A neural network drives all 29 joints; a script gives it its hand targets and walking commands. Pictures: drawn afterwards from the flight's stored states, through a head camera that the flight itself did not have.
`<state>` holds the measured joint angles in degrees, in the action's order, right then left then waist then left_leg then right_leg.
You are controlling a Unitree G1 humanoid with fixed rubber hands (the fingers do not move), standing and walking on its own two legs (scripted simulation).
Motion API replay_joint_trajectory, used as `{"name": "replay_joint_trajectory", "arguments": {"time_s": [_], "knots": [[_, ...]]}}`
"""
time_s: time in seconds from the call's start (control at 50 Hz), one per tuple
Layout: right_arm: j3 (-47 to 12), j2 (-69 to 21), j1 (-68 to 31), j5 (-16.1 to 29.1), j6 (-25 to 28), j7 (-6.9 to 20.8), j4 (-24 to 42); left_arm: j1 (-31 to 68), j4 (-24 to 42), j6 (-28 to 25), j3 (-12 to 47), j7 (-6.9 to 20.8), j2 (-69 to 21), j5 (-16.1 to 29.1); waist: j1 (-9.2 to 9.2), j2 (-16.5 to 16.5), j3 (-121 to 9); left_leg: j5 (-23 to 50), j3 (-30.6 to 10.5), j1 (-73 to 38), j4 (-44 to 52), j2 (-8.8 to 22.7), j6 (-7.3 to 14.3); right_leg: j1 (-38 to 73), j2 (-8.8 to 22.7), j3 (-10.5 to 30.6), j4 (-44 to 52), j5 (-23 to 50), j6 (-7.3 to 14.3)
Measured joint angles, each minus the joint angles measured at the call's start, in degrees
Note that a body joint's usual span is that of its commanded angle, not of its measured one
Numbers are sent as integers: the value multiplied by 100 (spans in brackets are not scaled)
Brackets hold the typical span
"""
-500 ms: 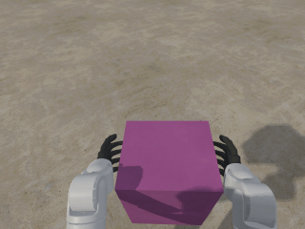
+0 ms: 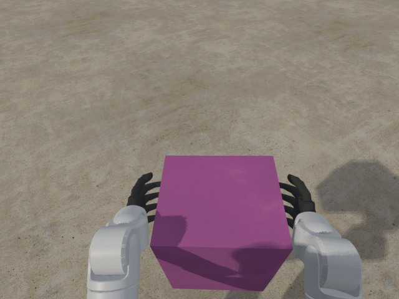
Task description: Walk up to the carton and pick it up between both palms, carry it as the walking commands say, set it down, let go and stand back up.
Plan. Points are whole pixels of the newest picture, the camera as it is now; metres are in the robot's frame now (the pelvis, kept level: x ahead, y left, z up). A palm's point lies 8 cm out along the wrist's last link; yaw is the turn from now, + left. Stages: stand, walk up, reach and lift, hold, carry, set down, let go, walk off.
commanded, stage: carry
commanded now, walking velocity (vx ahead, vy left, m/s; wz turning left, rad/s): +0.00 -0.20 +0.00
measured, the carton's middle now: (218, 228) +0.28 -0.01 +0.01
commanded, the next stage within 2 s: none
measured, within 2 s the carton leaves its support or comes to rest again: neither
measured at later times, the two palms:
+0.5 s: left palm (178, 217) +0.25 +0.07 +0.10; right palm (349, 217) +0.26 -0.22 +0.10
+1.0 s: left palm (137, 172) +0.37 +0.16 +0.08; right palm (268, 146) +0.43 -0.11 +0.09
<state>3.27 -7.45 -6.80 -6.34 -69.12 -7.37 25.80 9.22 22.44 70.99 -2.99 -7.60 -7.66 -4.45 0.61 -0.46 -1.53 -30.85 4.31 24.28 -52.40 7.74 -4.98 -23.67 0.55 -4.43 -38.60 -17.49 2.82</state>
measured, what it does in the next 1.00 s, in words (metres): walks ahead: left foot, then right foot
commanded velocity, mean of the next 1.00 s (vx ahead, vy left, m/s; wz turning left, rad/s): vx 0.37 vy -0.05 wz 0.44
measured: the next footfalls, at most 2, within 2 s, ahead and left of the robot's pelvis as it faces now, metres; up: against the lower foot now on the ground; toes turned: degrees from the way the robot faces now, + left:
left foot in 0.18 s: +0.00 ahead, +0.11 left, +0.00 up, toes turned +8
right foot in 0.38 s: +0.04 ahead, -0.16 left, +0.00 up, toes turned -3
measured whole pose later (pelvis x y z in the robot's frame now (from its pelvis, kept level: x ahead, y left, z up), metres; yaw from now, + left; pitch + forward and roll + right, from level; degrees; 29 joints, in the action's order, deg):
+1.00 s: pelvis +0.14 -0.04 +0.00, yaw +14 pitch +4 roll +0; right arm 3.0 -7.5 -6.6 -6.2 -69.5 -7.5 27.3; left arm 8.7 23.9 70.8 -2.7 -7.4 -7.6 -4.4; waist 0.3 -1.4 -1.5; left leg -20.2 7.5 21.8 -38.0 3.3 1.6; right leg -17.8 4.1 -9.6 -57.9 -26.1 -3.7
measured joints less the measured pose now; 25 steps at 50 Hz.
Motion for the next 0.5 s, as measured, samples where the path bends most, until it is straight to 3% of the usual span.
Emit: {"name": "replay_joint_trajectory", "arguments": {"time_s": [0.1, 0.16, 0.2, 0.24, 0.3, 0.36, 0.44, 0.5], "knots": [[22, 2, -9, -1, -1, -20, 102, 86, 1, -21, 0, 19, -12, 0, -186, 6, -1, -47, -10, 31, -260, -86, 1, -19, -174, -190, 186, 138, 182], [29, 2, -14, 2, 2, -21, 116, 93, 7, -28, 0, 21, -16, 0, -209, 12, -4, 68, -18, -127, 524, -119, 1, -111, -306, -344, 189, 172, 257], [27, -3, -10, 3, 5, -19, 112, 84, 15, -29, -1, 21, -14, 0, -171, -30, 9, 838, -14, -276, 1174, -122, 72, -168, -381, -408, 151, 180, 278], [13, -2, 0, 5, -6, -12, 69, 29, 13, -23, -1, 20, -8, 0, -114, -127, 25, 958, -14, -281, 1184, -105, 192, -241, -383, -355, -144, -66, 11], [13, -4, -5, 5, 19, -8, 70, 47, 26, -31, -1, 14, -7, 0, -1, -128, 21, 960, -12, -282, 1264, -34, 208, -508, -312, -86, -1214, -459, -334], [13, -7, -13, 5, 51, -8, 71, 59, 35, -57, -2, 12, -3, 0, 68, -130, -3, 995, 1, -280, 1314, -38, 119, -141, -15, 9, -331, -477, -395], [10, -2, 25, 11, 22, 0, 53, 13, 30, -26, 11, 8, -4, 1, 4, -18, 3, 396, -23, -223, 796, -76, 83, 140, -51, -140, 170, -81, 3], [-3, 1, 42, 11, -19, -1, 55, -13, 31, 5, 13, 7, -4, 0, -125, -11, -1, 362, -29, -164, 111, -156, 83, 528, -57, -298, 634, 44, 142]]}}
